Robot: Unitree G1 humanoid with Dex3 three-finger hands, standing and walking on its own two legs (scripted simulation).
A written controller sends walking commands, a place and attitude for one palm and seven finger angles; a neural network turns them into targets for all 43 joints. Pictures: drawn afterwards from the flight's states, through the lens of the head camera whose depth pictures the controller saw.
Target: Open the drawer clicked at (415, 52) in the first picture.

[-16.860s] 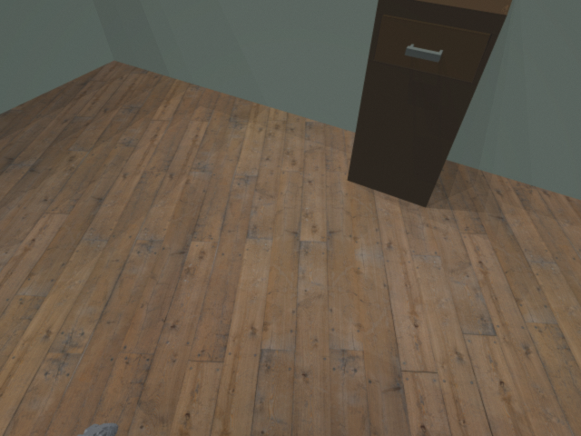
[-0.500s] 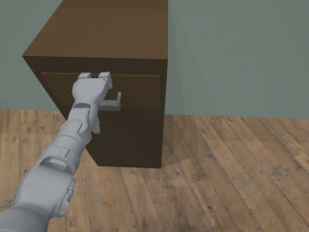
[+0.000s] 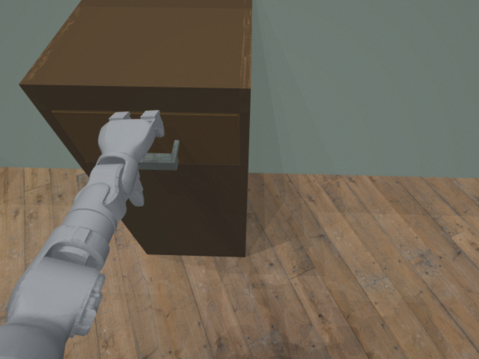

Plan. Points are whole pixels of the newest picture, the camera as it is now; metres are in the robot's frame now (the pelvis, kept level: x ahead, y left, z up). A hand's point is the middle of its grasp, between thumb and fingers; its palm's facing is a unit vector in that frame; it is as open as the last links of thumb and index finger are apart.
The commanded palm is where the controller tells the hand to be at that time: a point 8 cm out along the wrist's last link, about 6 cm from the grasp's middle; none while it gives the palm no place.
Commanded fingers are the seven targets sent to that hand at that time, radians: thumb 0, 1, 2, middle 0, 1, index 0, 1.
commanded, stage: re-aim the fingers above the handle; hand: left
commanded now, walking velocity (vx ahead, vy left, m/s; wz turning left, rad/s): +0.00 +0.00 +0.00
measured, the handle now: (150, 152) +0.53 +0.17 -0.01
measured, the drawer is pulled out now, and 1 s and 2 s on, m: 0.00 0.00 0.00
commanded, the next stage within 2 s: lower the fingers behind the handle in 1.64 s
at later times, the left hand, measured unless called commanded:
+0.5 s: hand (140, 156) +0.47 +0.17 +0.05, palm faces -0.02 -0.05 -1.00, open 13.8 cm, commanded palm +0.46 +0.18 +0.10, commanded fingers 0.00 -0.50 0.30 -0.30 -1.20 -0.30 -1.20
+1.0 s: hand (140, 154) +0.48 +0.17 +0.04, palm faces -0.03 -0.03 -1.00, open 13.8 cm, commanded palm +0.45 +0.17 +0.11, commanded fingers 0.00 -0.50 0.30 -0.30 -1.20 -0.30 -1.20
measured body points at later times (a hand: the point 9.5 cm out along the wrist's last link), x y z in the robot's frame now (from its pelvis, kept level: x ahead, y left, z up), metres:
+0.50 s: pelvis -0.01 +0.02 +0.00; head +0.06 +0.01 +0.44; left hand +0.47 +0.17 +0.10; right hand +0.02 -0.25 -0.14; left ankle +0.00 +0.11 -0.71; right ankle -0.04 -0.08 -0.71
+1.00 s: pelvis -0.01 +0.02 -0.01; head +0.07 +0.01 +0.44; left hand +0.48 +0.17 +0.10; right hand +0.00 -0.25 -0.14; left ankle +0.00 +0.11 -0.71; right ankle -0.04 -0.08 -0.71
